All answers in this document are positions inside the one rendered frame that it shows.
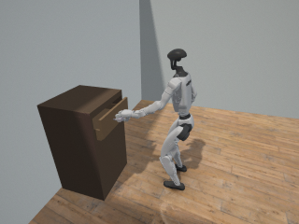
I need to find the robot left upper arm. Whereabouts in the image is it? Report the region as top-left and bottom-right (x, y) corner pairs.
(156, 77), (182, 110)

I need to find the cabinet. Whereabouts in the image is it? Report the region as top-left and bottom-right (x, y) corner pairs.
(37, 85), (127, 201)

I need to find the robot left foot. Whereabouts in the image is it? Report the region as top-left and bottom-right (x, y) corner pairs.
(164, 180), (185, 190)

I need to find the left robot forearm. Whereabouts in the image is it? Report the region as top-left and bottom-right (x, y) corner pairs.
(131, 101), (161, 119)

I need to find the drawer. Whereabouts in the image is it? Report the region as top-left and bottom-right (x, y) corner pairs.
(93, 97), (128, 141)

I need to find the robot torso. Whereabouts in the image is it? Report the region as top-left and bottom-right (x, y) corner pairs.
(171, 74), (194, 132)

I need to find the handle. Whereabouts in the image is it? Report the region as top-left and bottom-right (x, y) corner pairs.
(113, 117), (124, 122)

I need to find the robot right upper arm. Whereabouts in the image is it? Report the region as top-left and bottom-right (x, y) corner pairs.
(186, 71), (197, 99)

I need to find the robot left hand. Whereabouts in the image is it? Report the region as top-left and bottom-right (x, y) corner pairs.
(115, 109), (132, 121)

